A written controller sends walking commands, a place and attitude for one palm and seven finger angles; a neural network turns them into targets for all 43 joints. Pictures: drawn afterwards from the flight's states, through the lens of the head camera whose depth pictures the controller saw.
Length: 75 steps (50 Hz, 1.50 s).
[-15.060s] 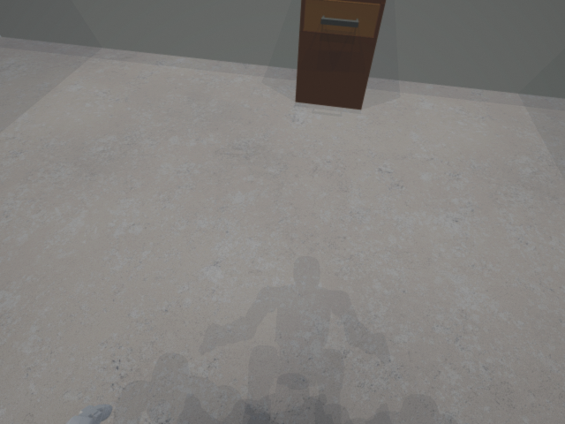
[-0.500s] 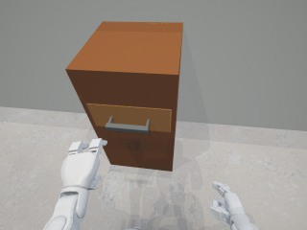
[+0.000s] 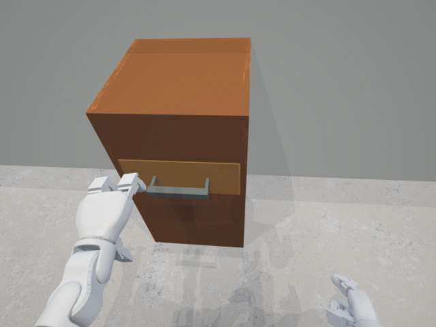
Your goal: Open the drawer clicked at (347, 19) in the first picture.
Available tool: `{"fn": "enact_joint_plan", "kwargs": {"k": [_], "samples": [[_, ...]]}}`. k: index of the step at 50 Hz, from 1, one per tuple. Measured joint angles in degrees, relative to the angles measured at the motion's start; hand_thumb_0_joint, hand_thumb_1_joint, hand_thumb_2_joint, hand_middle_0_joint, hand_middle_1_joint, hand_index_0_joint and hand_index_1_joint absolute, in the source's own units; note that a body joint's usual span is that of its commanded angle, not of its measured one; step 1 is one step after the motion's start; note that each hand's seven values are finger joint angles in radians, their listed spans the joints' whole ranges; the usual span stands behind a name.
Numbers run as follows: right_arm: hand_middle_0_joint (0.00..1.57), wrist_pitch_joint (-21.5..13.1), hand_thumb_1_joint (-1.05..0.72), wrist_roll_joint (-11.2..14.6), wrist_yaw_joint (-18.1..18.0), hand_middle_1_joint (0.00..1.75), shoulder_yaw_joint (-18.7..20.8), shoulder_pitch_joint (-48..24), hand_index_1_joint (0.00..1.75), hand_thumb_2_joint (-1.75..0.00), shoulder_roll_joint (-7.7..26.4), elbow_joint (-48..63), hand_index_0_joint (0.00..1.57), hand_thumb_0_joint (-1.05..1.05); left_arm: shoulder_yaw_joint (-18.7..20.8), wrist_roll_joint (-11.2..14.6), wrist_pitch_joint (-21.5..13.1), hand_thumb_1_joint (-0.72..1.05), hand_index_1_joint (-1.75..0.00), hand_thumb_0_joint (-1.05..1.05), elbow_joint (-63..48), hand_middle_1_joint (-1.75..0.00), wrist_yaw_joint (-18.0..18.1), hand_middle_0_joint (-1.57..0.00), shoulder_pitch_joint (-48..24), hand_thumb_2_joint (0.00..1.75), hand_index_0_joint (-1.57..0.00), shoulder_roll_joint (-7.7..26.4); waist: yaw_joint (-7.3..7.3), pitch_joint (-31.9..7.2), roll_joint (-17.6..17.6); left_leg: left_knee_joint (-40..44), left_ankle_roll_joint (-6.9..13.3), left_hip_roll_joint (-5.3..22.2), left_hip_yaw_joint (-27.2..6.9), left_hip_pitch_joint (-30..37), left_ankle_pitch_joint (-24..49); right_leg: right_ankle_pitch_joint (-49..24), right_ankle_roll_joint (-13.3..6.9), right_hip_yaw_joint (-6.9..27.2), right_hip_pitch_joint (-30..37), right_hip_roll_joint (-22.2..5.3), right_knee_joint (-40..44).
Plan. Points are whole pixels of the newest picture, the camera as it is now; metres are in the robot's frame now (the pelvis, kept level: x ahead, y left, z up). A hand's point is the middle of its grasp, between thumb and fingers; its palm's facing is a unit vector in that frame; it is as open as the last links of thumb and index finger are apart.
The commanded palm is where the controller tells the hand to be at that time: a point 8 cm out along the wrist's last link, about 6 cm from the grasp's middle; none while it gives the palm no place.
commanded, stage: raise the hand with hooked fingers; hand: left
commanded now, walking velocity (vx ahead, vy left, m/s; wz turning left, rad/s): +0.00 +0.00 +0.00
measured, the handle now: (179, 186) +0.56 +0.21 -0.22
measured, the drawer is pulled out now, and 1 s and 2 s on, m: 0.00 0.00 0.00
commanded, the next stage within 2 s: move the hooked fingers above the handle in 0.68 s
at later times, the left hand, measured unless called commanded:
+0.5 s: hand (111, 198) +0.31 +0.23 +0.08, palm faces -0.01 -0.10 -0.99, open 13.8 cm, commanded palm +0.29 +0.24 +0.14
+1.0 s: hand (126, 204) +0.32 +0.22 +0.04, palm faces -0.05 -0.10 -0.99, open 13.8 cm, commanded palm +0.32 +0.23 +0.10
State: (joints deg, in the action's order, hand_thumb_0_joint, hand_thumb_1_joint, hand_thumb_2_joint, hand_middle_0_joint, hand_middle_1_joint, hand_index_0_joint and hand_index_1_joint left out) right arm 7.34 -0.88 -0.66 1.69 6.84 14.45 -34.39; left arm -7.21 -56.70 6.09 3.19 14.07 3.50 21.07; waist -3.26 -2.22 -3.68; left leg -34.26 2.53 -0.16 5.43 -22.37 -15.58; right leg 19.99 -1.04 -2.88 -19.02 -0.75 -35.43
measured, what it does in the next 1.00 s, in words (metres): stands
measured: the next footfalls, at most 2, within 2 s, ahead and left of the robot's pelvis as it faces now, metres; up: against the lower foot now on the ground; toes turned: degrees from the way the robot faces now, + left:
none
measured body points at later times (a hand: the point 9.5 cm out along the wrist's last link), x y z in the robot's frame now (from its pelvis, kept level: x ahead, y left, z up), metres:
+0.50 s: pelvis +0.01 -0.01 +0.01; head +0.04 -0.04 +0.46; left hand +0.30 +0.24 +0.13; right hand +0.21 -0.23 -0.11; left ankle +0.02 +0.09 -0.73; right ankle -0.02 -0.11 -0.73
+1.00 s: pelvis +0.01 -0.01 +0.01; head +0.05 -0.04 +0.45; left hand +0.32 +0.22 +0.10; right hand +0.20 -0.24 -0.11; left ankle +0.02 +0.09 -0.73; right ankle -0.02 -0.11 -0.73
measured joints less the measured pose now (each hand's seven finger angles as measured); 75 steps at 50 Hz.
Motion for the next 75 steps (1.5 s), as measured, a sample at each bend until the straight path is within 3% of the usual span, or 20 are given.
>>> {"fn": "enact_joint_plan", "kwargs": {"k": [11, 17, 23, 30, 35, 43, 53, 64, 75], "samples": [[0.20, 0.36, -0.91, 0.69, -0.31, 0.30, -1.95, -2.11, 0.30, -0.90, -1.34, 0.14, 0.20, 0.01, 1.50, 1.48, -1.21, -0.47, -1.19, 0.00, 1.51, -1.18, -5.86, -0.32, -6.38, 0.31, -0.32, 3.24, -1.37, 1.21, -0.66, 4.07, -0.24, -0.38, -1.22, 3.56, 1.67, -1.55, -0.12, -1.18, 4.25, 0.01, 4.66], [0.20, 0.65, -0.91, 0.99, -0.56, 0.30, -2.17, -1.55, 0.30, -0.90, -1.04, -0.37, 0.20, 0.01, 3.03, 3.17, -3.02, -0.48, -1.20, 0.00, 2.69, -1.19, -9.15, -0.32, -9.52, 0.30, -0.32, 5.42, -1.28, 1.60, -0.95, 5.44, -0.38, -0.45, -1.77, 4.36, 2.25, -2.12, -0.21, -1.71, 5.37, 0.09, 6.37], [0.20, 0.98, -0.91, 0.98, 0.14, 0.30, -1.31, -0.06, 0.30, -0.90, 0.05, -0.09, 0.20, 0.01, 4.39, 4.24, -5.22, -0.49, -1.20, 0.00, 1.42, -1.19, -10.94, -0.32, -7.87, 0.30, -0.32, 5.61, -0.74, 1.66, -1.17, 6.09, -0.45, -0.28, -1.53, 4.17, 2.42, -2.48, -0.25, -1.43, 5.10, 0.28, 7.15], [0.20, 1.02, -0.91, 0.98, 0.16, 0.30, -0.01, 1.24, 0.30, -0.90, 1.00, -0.87, 0.20, 0.01, 4.48, 3.51, -7.89, -0.49, -1.20, 0.00, 0.24, -1.20, -8.01, -0.32, -6.00, 0.30, -0.32, 5.46, -0.76, 1.69, -0.97, 5.71, -0.51, -0.22, -1.37, 3.09, 2.26, -2.19, -0.35, -1.24, 3.81, 0.31, 6.43], [0.20, 1.11, -0.91, 1.38, 0.24, 0.30, 0.36, 1.24, 0.29, -0.90, 0.94, -1.43, 0.20, 0.01, 4.62, 3.34, -6.18, -0.49, -1.20, 0.00, 1.26, -1.20, -6.39, -0.32, -6.82, 0.30, -0.32, 5.37, -0.63, 1.40, -1.02, 5.47, -0.62, -0.18, -1.41, 2.71, 2.20, -1.99, -0.47, -1.26, 3.33, 0.34, 5.98], [0.20, 0.93, -0.91, 1.67, 0.03, 0.30, -0.38, 0.66, 0.29, -0.90, 0.34, -0.74, 0.20, 0.01, 3.64, 3.87, -4.69, -0.49, -1.20, 0.00, 2.95, -1.20, -7.78, -0.32, -7.25, 0.30, -0.32, 4.88, -0.22, 0.93, -1.03, 5.78, -0.79, -0.03, -1.28, 3.17, 2.27, -1.96, -0.63, -1.09, 3.59, 0.50, 6.01], [0.20, -0.11, -0.91, 1.19, -0.53, 0.30, 0.19, 0.79, 0.30, -0.90, -0.30, -1.16, 0.20, 0.01, 1.71, 0.09, -8.53, -0.49, -1.20, 0.00, 13.87, -1.20, -4.49, -0.32, -13.42, 0.30, -0.32, 2.80, -0.09, -0.03, 0.45, 1.46, -1.07, 0.36, -1.83, -2.29, 0.91, -0.39, -1.09, -1.65, -1.63, 0.66, 1.77], [0.20, 0.36, -0.91, 1.01, -0.87, 0.30, 1.54, 4.50, 0.30, -0.90, -0.30, -3.08, 0.20, 0.01, 2.19, -2.81, -8.60, -0.49, -1.20, 0.00, 29.92, -1.20, 0.64, -0.32, -24.06, 0.30, -0.32, 1.86, 2.84, -2.42, 1.03, -4.68, -1.03, 1.08, -1.67, -10.62, -1.60, 1.72, -1.23, -1.44, -9.80, 1.00, -3.80], [0.20, 1.17, -0.91, 0.00, -0.66, 0.30, 3.18, 9.41, 0.29, -0.90, 0.33, -5.23, 0.20, 0.01, 4.81, -5.58, -12.03, -0.49, -1.20, 0.00, 39.85, -1.20, 6.19, -0.32, -28.00, 0.30, -0.32, 1.35, 5.30, -4.86, 1.09, -10.07, -0.66, 1.83, -0.80, -18.12, -4.15, 3.59, -0.92, -0.50, -17.42, 1.38, -8.66]]}}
